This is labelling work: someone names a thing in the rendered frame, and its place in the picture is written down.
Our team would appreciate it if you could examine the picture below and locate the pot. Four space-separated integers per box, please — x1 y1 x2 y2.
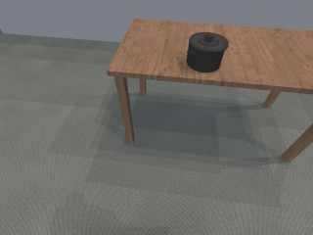
186 43 225 72

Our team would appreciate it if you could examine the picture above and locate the knob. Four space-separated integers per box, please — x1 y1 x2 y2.
205 33 214 40

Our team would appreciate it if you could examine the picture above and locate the lid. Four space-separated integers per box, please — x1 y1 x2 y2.
189 32 229 53

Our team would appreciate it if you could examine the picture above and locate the table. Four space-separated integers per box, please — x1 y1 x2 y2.
107 19 313 163

